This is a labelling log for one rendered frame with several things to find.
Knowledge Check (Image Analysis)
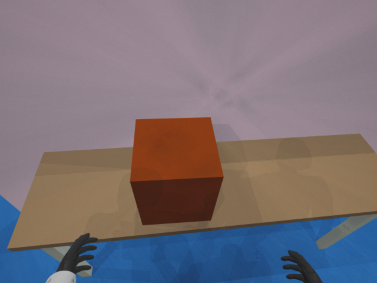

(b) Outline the robot right hand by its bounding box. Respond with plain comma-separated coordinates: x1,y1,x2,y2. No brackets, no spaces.
281,250,323,283

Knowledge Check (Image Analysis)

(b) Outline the left robot forearm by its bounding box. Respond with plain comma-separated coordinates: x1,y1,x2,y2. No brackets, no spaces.
46,271,76,283

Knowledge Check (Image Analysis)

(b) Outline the robot left hand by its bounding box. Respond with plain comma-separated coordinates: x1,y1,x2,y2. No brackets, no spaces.
57,233,98,274

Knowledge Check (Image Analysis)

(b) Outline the table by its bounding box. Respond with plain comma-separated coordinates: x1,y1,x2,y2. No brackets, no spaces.
7,133,377,277

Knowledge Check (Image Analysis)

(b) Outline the carton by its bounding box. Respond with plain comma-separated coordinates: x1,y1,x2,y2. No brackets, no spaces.
130,117,224,225

